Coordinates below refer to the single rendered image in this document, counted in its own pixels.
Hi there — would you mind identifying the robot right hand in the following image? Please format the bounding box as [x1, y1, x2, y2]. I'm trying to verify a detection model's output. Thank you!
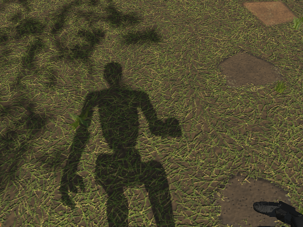
[253, 201, 303, 227]

